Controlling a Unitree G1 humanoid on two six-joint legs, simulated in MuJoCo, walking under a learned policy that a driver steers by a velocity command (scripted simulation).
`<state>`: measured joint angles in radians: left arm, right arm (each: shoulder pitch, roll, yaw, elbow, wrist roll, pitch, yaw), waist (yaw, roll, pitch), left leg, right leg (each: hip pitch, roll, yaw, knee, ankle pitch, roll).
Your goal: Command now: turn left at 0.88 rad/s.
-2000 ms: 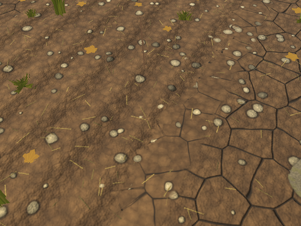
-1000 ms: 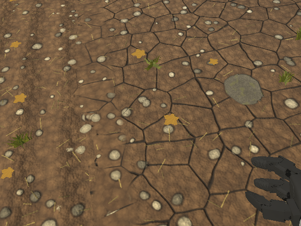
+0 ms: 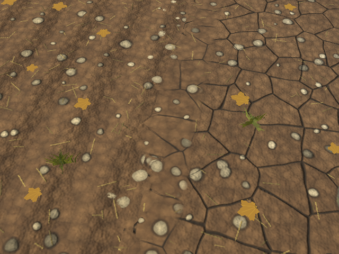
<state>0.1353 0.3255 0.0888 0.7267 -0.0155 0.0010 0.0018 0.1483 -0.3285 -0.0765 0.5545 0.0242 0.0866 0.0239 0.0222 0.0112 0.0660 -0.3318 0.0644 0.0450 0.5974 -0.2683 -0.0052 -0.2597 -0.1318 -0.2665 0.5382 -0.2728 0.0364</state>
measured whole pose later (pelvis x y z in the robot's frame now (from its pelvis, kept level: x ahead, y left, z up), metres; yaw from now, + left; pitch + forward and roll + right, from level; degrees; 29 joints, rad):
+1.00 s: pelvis +0.08 +0.00 +0.00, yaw -31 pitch +2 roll +2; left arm 0.13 0.36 0.09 0.57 -0.02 0.06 0.04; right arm 0.10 -0.31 -0.10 0.71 -0.01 -0.03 0.00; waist 0.01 -0.03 0.03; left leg -0.31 -0.09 -0.10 0.47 -0.18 0.00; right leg -0.32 0.16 0.36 0.69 -0.43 -0.02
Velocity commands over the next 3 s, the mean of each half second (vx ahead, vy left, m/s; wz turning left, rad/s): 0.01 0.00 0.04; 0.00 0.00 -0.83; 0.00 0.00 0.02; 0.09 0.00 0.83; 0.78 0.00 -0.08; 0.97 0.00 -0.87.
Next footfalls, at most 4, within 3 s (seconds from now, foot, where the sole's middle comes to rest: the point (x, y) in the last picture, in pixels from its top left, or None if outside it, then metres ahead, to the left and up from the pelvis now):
0.48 right None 0.05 -0.11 -0.77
0.96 left None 0.19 0.06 -0.77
1.32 right None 0.02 -0.13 -0.77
1.70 left None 0.17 0.09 -0.77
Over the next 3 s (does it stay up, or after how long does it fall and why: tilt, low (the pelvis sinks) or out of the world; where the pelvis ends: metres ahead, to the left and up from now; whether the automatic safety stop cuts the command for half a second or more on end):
stays up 0.73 -0.12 -0.03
